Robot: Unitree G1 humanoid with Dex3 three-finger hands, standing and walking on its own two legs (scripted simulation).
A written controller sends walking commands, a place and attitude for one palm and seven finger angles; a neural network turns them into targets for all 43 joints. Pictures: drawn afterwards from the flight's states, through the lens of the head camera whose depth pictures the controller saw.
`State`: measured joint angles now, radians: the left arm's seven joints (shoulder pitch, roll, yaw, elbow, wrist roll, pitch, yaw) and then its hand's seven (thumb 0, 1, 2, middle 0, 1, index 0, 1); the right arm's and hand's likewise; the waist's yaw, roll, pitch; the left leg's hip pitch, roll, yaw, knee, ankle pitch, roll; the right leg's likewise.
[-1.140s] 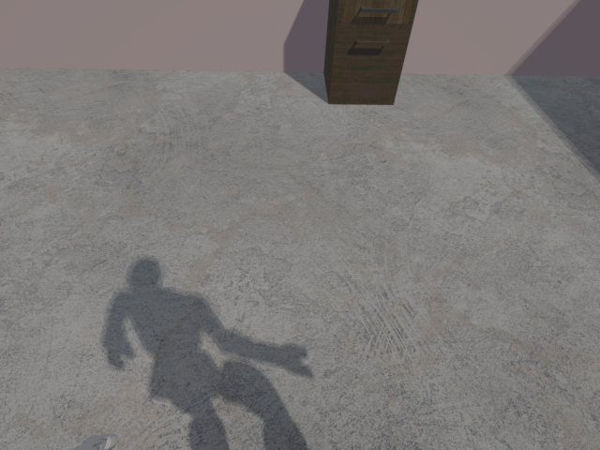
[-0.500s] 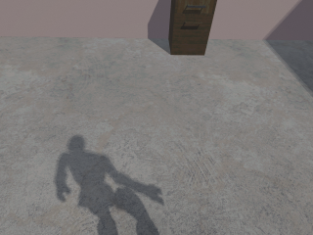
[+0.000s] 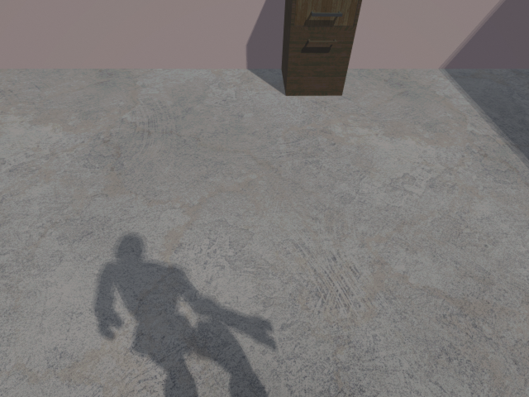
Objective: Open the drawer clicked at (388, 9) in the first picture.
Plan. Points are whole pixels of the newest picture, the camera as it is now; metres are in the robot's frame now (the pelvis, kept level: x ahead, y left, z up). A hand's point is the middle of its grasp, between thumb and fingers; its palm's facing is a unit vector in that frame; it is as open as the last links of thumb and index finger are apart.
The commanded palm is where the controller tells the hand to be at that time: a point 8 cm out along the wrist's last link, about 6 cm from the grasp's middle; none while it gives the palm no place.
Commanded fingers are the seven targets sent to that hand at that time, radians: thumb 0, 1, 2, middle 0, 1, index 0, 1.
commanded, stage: look at it before walking up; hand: left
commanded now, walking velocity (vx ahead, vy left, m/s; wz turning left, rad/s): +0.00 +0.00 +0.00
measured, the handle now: (326, 13) +2.29 -0.28 -0.19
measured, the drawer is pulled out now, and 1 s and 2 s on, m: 0.00 0.00 0.00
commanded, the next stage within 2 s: walk to a spot facing it in 0.50 s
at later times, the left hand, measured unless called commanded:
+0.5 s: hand out of the picture +0.08 +0.25 -0.16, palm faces -0.02 -0.94 -0.33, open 7.4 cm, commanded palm none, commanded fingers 0.00 0.90 0.90 -0.20 -0.30 -0.20 -0.30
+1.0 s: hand out of the picture +0.06 +0.16 -0.18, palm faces -0.04 -0.98 -0.20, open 7.4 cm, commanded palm none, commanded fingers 0.00 0.90 0.90 -0.20 -0.30 -0.20 -0.30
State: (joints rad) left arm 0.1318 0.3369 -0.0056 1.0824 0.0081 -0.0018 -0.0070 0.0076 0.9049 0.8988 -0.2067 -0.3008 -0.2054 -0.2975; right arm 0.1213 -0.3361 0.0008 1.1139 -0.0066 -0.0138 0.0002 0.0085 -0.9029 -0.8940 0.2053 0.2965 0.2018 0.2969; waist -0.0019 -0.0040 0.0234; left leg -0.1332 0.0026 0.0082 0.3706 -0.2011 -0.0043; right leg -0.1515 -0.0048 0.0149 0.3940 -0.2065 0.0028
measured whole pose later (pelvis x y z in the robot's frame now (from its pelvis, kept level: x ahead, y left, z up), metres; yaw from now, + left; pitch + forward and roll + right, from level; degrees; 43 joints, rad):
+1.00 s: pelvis +0.07 -0.02 -0.02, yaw -7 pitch -1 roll +0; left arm 0.40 0.17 0.03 1.05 0.02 -0.04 -0.01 0.01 0.91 0.90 -0.20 -0.30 -0.20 -0.30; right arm 0.29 -0.23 -0.03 1.10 -0.02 0.01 0.00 0.01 -0.91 -0.89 0.20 0.30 0.20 0.30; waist 0.04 0.03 0.02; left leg -0.35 0.08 0.06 1.01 -0.48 -0.02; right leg -0.19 0.04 -0.02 0.58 -0.38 -0.05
